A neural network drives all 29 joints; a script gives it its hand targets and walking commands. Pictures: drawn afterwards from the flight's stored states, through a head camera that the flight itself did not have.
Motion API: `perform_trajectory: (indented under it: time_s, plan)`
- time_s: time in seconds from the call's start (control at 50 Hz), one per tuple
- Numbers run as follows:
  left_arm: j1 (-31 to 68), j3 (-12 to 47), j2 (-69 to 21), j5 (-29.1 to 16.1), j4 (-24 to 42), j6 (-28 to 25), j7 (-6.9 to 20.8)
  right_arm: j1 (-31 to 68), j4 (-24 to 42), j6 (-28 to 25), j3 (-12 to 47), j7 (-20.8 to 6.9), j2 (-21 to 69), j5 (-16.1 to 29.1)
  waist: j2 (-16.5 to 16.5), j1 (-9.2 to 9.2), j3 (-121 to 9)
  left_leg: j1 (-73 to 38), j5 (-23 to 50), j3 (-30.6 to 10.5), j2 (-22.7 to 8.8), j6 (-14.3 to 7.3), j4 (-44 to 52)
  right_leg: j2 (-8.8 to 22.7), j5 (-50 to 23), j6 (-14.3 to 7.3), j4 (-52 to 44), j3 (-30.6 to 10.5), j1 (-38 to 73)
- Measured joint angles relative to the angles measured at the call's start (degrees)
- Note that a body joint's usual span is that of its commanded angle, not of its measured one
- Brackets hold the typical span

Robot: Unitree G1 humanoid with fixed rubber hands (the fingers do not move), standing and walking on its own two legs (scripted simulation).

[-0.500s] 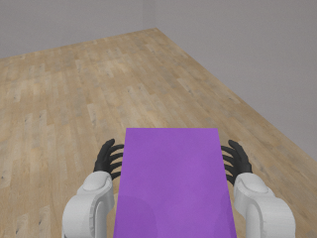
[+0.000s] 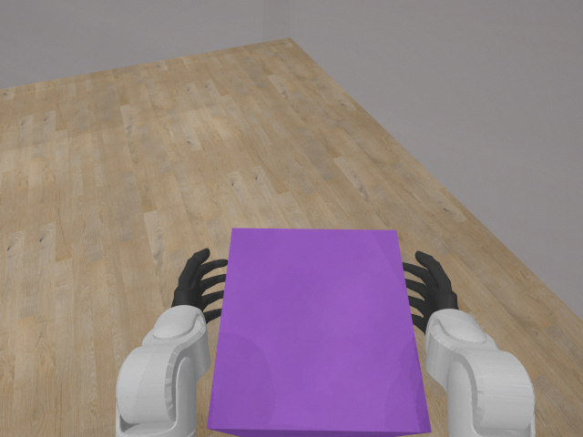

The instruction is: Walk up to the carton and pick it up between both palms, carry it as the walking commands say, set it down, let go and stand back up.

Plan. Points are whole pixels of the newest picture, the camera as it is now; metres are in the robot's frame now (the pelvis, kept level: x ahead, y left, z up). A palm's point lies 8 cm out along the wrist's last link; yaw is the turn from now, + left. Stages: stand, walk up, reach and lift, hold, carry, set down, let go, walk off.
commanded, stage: carry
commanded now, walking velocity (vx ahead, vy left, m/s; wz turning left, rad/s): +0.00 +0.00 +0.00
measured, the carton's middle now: (310, 343) +0.26 +0.00 +0.00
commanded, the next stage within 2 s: none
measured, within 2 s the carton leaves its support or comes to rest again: neither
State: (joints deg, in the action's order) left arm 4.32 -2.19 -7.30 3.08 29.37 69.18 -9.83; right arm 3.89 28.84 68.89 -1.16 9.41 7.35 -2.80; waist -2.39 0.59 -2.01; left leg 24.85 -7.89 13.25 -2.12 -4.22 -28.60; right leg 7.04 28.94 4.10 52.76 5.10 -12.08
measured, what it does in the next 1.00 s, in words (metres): walks ahead: right foot, then left foot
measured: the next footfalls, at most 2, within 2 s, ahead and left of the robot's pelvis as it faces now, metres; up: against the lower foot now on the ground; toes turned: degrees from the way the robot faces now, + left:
right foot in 0.18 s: +0.13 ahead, -0.12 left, +0.00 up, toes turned -10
left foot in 0.80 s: +0.21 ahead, +0.09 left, +0.00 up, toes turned +6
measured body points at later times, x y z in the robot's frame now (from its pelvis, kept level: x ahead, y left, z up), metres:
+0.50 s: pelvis +0.18 +0.00 +0.02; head +0.17 -0.01 +0.47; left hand +0.44 +0.15 +0.11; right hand +0.44 -0.14 +0.11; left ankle +0.09 +0.09 -0.71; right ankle +0.09 -0.11 -0.71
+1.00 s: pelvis +0.25 +0.00 +0.00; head +0.26 +0.00 +0.46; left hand +0.52 +0.15 +0.09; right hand +0.52 -0.14 +0.08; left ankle +0.17 +0.09 -0.73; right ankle +0.19 -0.11 -0.73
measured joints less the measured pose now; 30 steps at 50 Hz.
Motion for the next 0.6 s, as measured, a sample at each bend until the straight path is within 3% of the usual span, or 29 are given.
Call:
perform_trajectory:
  time_s: [0.04,0.12,0.18,0.24,0.32,0.48,0.6]
  plan:
    - [-0.33,0.26,0.0,0.11,0.22,-0.54,-0.04,-0.02,0.03,-0.41,-0.27,0.02,0.04,0.48,0.02,0.24,0.84,-2.53,0.38,0.11,0.08,0.7,3.33,-1.52,-1.32,-0.64,0.98,-0.49,-5.15]
    - [-0.84,0.57,-0.02,0.34,1.78,-1.62,-0.02,-0.35,1.08,-1.7,0.22,-0.14,-0.01,0.44,0.26,0.46,1.82,-7.52,-0.17,0.3,0.42,0.81,7.7,-2.77,-5.76,-1.01,-14.62,1.04,-8.06]
    - [-0.84,0.99,-0.04,0.41,2.03,-1.74,0.03,-0.77,1.88,-1.77,0.19,-0.29,-0.04,0.13,-0.09,0.23,1.23,-10.08,-3.56,0.08,1.19,1.65,5.71,-2.04,-18.71,-1.9,-26.44,3.04,-5.58]
    - [-1.65,1.36,-0.02,0.51,0.46,-1.25,0.05,-1.21,1.0,-0.39,-0.05,-0.35,-0.05,-0.1,2.22,0.06,-1.56,-12.52,-6.79,-1.04,0.32,2.36,4.68,-2.93,-15.5,-3.85,-27.03,4.37,-2.04]
    - [-0.69,0.68,-0.02,0.24,-1.43,-0.37,0.05,-0.08,-0.45,1.07,-0.32,-0.25,-0.05,-0.61,3.56,-0.14,-4.69,-14.02,-9.13,-1.95,-0.33,3.84,3.95,-3.6,-12.39,-3.62,-28.49,5.3,0.9]
    - [0.28,0.17,-0.05,0.09,-4.02,-0.14,0.03,0.53,-2.51,1.48,-0.84,-0.17,-0.02,-0.86,3.15,-0.7,-4.64,-15.03,-6.64,-2.38,-0.65,5.8,1.18,-3.28,-14.36,-2.78,-27.02,5.51,2.69]
    - [-0.19,0.39,-0.02,-0.02,-2.62,-0.49,0.07,-0.66,-1.16,0.47,-0.27,-0.05,-0.03,-0.65,2.3,-0.33,-4.28,-17.79,-3.04,-2.13,-0.25,5.41,4.77,-3.06,-17.73,-3.01,-26.4,5.44,3.38]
